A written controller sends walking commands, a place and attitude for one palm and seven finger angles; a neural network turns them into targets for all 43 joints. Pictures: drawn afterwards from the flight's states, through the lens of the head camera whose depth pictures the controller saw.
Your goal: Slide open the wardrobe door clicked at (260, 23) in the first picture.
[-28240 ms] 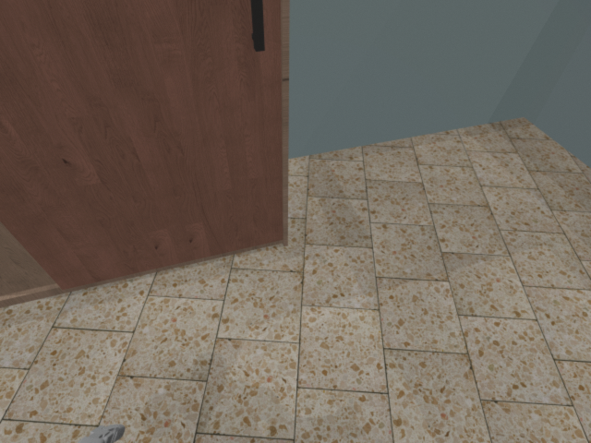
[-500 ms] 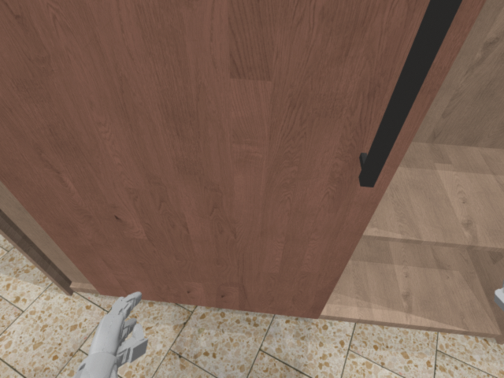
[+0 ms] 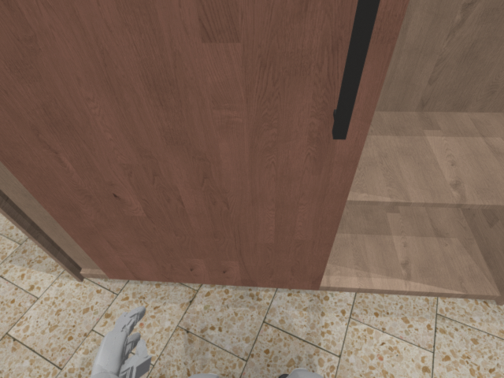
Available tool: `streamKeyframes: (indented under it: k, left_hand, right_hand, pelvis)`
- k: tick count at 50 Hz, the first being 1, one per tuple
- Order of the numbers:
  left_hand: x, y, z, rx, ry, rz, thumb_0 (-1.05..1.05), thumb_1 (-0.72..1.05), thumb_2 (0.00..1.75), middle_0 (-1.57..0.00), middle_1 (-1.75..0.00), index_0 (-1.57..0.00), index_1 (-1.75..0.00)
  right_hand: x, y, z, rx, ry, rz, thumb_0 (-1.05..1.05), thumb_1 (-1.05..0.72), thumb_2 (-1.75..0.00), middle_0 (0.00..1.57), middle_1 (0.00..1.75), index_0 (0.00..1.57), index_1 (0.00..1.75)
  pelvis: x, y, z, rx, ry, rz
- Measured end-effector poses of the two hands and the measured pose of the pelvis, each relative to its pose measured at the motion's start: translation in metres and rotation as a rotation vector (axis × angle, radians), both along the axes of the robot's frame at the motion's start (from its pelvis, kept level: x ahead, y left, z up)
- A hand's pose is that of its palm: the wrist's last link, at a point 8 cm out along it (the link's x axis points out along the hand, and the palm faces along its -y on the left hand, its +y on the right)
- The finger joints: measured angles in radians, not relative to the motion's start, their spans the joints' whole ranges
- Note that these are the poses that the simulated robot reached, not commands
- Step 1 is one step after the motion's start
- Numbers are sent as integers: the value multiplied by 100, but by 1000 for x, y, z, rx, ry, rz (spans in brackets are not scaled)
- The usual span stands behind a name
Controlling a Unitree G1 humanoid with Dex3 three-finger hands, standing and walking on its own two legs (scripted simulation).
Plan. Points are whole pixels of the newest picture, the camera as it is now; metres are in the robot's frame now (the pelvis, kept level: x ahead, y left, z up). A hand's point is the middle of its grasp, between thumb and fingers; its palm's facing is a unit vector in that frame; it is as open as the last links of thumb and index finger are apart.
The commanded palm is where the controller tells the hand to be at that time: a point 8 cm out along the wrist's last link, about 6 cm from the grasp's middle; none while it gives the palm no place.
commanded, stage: step back with the hand held close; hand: right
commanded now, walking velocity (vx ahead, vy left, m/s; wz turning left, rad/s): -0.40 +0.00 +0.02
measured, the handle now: (357, 32) +0.52 -0.13 +0.29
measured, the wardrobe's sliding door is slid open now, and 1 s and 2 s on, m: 0.69 0.69 0.69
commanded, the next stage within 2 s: stop stepping back and stand still in 0.14 s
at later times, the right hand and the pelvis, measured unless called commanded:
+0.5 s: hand out of the picture +0.15 -0.26 +0.19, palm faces +0.32 +0.83 -0.46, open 7.4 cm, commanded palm +0.09 -0.31 +0.19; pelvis -0.07 -0.02 +0.02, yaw +4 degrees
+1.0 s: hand out of the picture +0.14 -0.28 +0.18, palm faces +0.35 +0.81 -0.47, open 7.4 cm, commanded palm +0.08 -0.32 +0.19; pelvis -0.07 -0.03 +0.01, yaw +4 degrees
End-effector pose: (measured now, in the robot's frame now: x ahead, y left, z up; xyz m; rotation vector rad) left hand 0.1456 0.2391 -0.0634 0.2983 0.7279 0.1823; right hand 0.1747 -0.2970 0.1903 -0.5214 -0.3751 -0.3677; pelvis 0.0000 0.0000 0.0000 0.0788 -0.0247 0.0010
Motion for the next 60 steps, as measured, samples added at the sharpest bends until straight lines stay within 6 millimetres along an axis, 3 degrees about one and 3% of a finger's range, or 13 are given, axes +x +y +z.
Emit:
streamKeyframes:
  k: [5,9,14,18,24,30,38,46,51,53,54,57,60]
  left_hand:
    - [-13,-7,5,-31,-1,-6,1,90,89,-21,-30,-21,-30]
    - [-17,-8,-2,-39,2,-31,1,90,89,-21,-30,-21,-30]
    - [-32,-10,0,-13,26,5,1,90,89,-21,-30,-21,-30]
    - [-45,-14,15,-5,-16,30,1,90,89,-21,-30,-21,-30]
    - [-73,-20,35,-26,-65,44,1,90,89,-21,-30,-21,-30]
    - [-96,-12,13,-4,8,32,1,90,89,-21,-30,-21,-30]
    - [-118,-15,1,23,21,96,1,90,89,-21,-30,-21,-30]
    - [-117,-40,-3,-82,-1,49,1,90,89,-21,-30,-21,-30]
    - [-107,-34,-14,-90,42,51,1,90,89,-21,-30,-21,-30]
    - [-101,-31,-17,-84,55,40,1,90,89,-21,-30,-21,-30]
    - [-99,-28,-22,-84,75,25,1,90,89,-21,-30,-21,-30]
    - [-97,-18,-37,-70,150,21,1,90,89,-21,-30,-21,-30]
    - [-105,-10,-41,-50,210,27,1,90,89,-21,-30,-21,-30]
  right_hand:
    - [-17,-11,12,-35,-1,-23,1,-88,-89,22,31,21,30]
    - [-29,-4,3,-31,30,-7,1,-89,-89,21,31,21,30]
    - [-23,0,-10,34,51,67,1,-88,-89,21,31,21,30]
    - [-22,-5,-11,38,78,105,1,-88,-89,22,31,21,30]
    - [-56,-8,13,-4,105,90,1,-88,-89,22,31,21,30]
    - [-89,-17,11,-11,96,31,1,-88,-89,22,31,21,30]
    - [-74,-38,-25,155,67,-33,1,-89,-89,21,31,21,30]
    - [-72,-18,7,-39,75,59,1,-89,-89,21,31,21,30]
    - [-68,-24,0,-16,104,30,1,-89,-89,21,31,21,30]
    - [-61,-30,-15,4,147,13,1,-89,-89,21,31,21,30]
    - [-54,-34,-35,24,226,4,0,-89,-89,21,31,21,30]
    - [-41,-41,-125,178,588,-53,0,-89,-90,20,30,20,30]
    - [-62,-21,-219,331,973,-96,0,-90,-90,20,30,20,30]
  pelvis:
    - [-9,1,7,10,38,1]
    - [-24,1,2,-24,68,58]
    - [-32,-10,4,-23,56,67]
    - [-51,-14,8,-40,38,67]
    - [-67,-16,23,-22,36,69]
    - [-85,-21,14,-58,33,89]
    - [-85,-36,3,-68,12,55]
    - [-82,-28,8,-75,21,66]
    - [-72,-30,6,-49,31,61]
    - [-68,-34,5,-51,37,48]
    - [-67,-36,4,-55,42,37]
    - [-69,-41,-1,-71,54,17]
    - [-73,-37,-1,-96,53,8]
